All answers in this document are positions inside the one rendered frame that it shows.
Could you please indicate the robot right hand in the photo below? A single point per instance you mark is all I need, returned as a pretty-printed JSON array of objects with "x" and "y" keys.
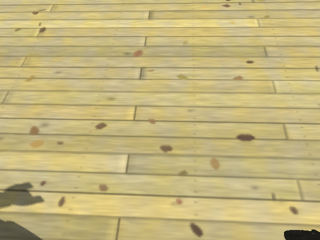
[{"x": 302, "y": 235}]

